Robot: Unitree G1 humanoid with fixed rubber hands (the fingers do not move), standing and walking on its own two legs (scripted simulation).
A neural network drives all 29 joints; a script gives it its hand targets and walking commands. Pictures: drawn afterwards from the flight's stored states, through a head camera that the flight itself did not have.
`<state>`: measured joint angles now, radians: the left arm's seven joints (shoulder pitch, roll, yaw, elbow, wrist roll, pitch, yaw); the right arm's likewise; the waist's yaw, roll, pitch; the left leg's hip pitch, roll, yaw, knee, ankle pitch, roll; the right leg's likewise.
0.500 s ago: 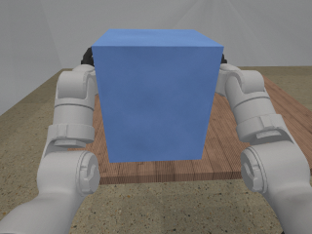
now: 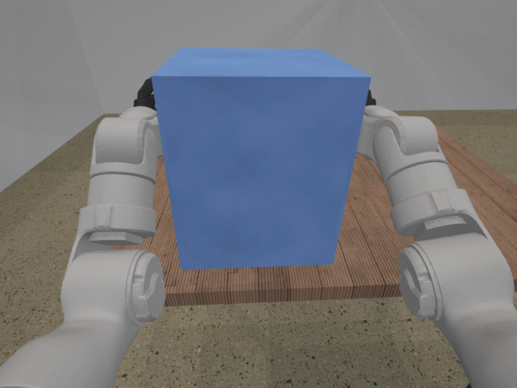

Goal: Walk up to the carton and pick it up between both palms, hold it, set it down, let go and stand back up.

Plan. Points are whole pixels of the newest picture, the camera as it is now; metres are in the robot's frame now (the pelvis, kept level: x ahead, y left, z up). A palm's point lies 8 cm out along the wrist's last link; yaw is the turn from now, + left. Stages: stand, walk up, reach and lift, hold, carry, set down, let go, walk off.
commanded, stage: hold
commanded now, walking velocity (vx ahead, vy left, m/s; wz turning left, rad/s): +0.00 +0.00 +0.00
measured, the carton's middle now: (255, 153) +0.36 -0.01 +0.27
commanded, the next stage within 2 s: none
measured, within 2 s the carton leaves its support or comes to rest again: neither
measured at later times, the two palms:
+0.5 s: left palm (147, 124) +0.38 +0.14 +0.32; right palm (360, 123) +0.37 -0.16 +0.30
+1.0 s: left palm (146, 124) +0.38 +0.14 +0.32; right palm (360, 123) +0.37 -0.16 +0.30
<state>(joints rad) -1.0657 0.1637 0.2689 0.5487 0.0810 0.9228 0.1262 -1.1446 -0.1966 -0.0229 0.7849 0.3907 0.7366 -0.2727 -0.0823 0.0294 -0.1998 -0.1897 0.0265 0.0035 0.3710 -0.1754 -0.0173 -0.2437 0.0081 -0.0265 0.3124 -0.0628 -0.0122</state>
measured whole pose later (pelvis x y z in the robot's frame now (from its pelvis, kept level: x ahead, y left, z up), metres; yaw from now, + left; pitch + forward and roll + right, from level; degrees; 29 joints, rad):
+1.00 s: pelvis +0.00 +0.00 +0.00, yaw +0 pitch +0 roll +0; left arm -1.07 0.16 0.27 0.55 0.08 0.92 0.13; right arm -1.15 -0.20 -0.02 0.78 0.39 0.74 -0.27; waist -0.08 0.03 -0.20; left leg -0.19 0.03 0.00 0.37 -0.18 -0.02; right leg -0.24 0.01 -0.03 0.31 -0.06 -0.01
